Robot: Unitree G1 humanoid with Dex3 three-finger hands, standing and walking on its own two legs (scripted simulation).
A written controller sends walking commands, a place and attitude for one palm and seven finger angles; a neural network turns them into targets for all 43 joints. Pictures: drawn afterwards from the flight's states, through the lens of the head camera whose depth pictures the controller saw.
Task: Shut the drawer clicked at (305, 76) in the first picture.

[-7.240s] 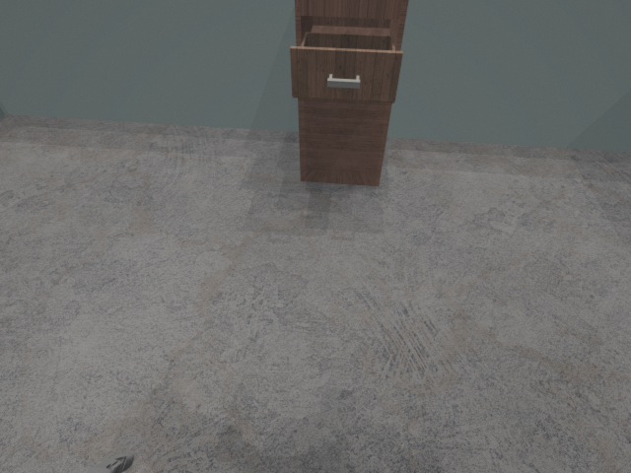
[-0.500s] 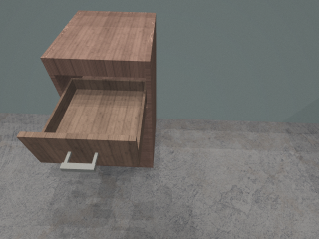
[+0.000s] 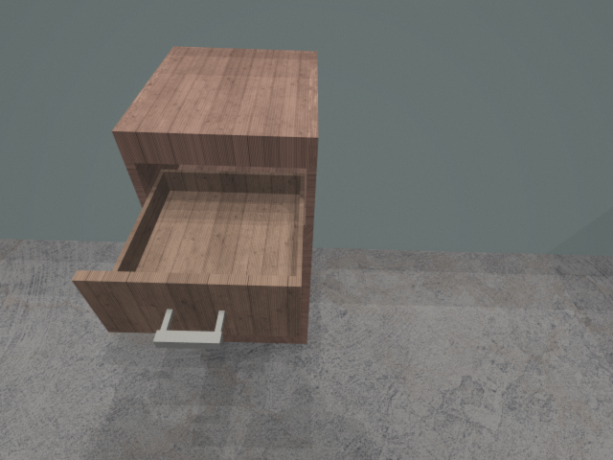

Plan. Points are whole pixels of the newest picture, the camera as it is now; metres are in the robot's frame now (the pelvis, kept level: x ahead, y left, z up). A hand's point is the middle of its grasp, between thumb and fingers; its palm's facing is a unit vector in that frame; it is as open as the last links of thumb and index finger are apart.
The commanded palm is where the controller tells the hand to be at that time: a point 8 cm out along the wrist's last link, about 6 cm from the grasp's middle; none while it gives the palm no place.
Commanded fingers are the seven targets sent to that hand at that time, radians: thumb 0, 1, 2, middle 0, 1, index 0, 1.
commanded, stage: raise the hand and make a fist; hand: left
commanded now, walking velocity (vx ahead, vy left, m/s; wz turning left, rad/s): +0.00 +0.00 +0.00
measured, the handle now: (192, 328) +0.33 +0.21 -0.08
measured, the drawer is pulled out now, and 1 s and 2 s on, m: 0.30 0.30 0.30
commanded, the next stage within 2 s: bring the fist close to the handle in 2.00 s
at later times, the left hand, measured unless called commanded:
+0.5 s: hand out of the picture +0.14 +0.15 -0.05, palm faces +0.02 -1.00 +0.01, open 6.0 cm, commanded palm +0.10 +0.22 -0.04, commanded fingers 0.00 0.90 0.90 -0.62 -0.75 -0.62 -0.75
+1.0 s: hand (162, 440) +0.15 +0.18 -0.01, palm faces +0.16 -0.98 -0.08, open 3.6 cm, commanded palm +0.10 +0.23 -0.01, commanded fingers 0.00 0.90 0.90 -1.12 -1.30 -1.12 -1.30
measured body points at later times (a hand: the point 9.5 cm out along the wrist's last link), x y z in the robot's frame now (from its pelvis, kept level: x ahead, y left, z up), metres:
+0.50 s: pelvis -0.04 -0.03 -0.07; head -0.01 -0.02 +0.38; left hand +0.13 +0.20 -0.05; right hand +0.18 -0.28 -0.09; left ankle -0.02 +0.07 -0.74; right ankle +0.01 -0.11 -0.74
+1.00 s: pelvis -0.01 -0.04 -0.07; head +0.04 -0.04 +0.38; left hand +0.14 +0.24 +0.00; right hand +0.15 -0.27 -0.16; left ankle -0.02 +0.07 -0.74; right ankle +0.00 -0.12 -0.74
